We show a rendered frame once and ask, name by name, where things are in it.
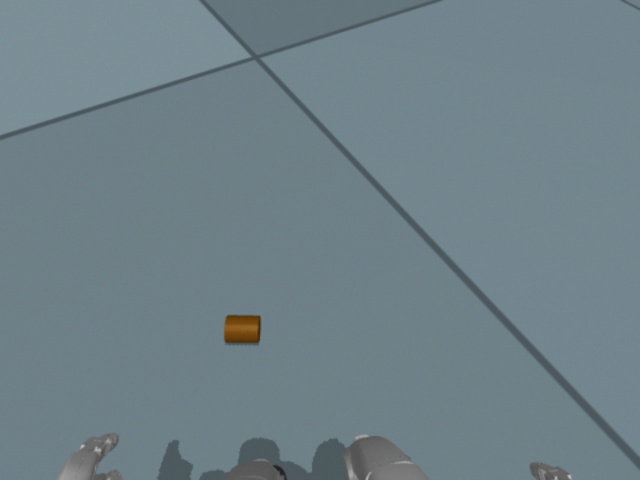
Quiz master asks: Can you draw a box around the can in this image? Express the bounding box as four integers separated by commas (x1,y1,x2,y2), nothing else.
224,315,261,343

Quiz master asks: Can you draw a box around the left robot hand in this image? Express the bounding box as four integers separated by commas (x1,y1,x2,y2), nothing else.
56,433,123,480

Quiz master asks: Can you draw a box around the right robot hand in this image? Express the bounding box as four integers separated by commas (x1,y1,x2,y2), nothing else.
530,462,572,480

